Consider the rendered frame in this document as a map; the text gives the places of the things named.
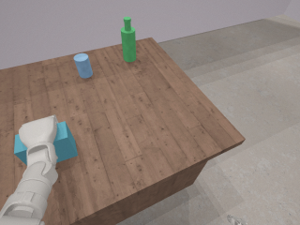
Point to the table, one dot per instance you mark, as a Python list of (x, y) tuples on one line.
[(143, 131)]

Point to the left robot forearm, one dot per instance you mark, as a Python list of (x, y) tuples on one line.
[(30, 197)]

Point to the robot right hand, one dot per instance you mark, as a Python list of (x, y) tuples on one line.
[(236, 220)]

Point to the robot left upper arm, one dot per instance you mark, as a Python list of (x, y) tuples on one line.
[(15, 220)]

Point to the robot left hand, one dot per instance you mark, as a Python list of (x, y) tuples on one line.
[(42, 130)]

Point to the sponge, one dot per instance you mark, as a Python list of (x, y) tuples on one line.
[(64, 144)]

